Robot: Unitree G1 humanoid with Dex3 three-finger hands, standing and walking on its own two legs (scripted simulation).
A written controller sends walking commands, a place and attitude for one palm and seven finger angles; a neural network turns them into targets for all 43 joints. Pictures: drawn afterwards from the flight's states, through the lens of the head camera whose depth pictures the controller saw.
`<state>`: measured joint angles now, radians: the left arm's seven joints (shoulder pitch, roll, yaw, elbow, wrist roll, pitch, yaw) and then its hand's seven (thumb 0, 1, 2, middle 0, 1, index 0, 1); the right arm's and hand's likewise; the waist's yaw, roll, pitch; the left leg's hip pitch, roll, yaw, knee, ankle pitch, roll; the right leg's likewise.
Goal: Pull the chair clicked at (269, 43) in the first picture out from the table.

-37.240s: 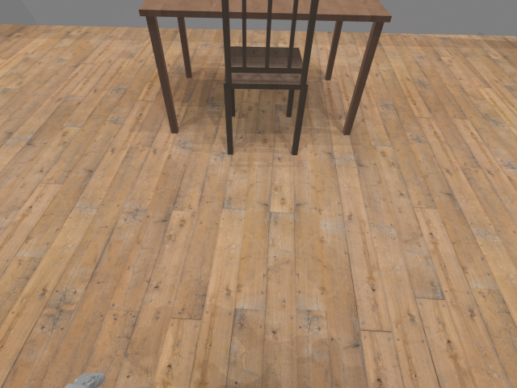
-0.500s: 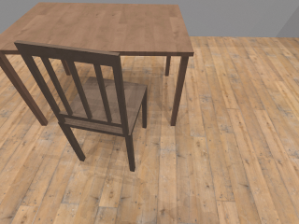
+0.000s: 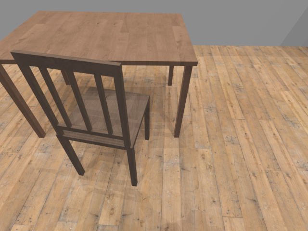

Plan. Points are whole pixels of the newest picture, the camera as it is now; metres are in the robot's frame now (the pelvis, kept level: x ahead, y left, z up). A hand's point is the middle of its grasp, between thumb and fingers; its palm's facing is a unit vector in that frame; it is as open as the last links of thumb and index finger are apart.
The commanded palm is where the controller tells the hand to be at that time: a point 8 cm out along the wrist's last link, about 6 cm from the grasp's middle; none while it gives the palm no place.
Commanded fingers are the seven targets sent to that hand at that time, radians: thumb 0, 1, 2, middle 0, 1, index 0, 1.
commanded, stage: take the last steps up to it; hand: left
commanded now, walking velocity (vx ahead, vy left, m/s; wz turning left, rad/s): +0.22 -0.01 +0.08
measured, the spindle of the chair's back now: (80, 104) +0.61 +0.34 -0.06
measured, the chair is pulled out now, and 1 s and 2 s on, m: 0.17 0.17 0.17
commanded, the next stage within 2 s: come to a stop and stand still in 0.38 s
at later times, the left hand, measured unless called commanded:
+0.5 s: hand out of the picture +0.09 +0.19 -0.18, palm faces +0.09 -0.99 -0.15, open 7.4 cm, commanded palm none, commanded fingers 0.00 0.90 0.90 -0.20 -0.30 -0.20 -0.30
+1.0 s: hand (94, 215) +0.22 +0.20 -0.19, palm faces +0.10 -0.98 -0.20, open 7.4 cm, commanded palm none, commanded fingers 0.00 0.90 0.90 -0.20 -0.30 -0.20 -0.30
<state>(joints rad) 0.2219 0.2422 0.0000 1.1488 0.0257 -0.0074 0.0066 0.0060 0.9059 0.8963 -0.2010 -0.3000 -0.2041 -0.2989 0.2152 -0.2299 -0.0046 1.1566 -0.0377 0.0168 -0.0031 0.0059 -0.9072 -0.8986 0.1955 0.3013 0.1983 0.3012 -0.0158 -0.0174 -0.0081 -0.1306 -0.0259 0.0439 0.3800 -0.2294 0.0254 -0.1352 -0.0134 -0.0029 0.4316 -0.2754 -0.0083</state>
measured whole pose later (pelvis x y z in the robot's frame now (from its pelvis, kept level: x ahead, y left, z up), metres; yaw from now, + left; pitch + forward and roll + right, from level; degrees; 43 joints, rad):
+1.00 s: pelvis +0.13 +0.02 -0.02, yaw +5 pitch -2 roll +0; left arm 0.08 0.18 0.07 0.99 0.03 0.04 0.04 0.00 0.90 0.90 -0.20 -0.30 -0.21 -0.30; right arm 0.21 -0.21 -0.08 0.99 -0.03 0.04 -0.03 0.00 -0.91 -0.90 0.19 0.30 0.20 0.30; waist -0.02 -0.05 0.13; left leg -0.28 0.00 0.02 0.59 -0.27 0.00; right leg -0.42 -0.09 -0.03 0.65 -0.29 0.03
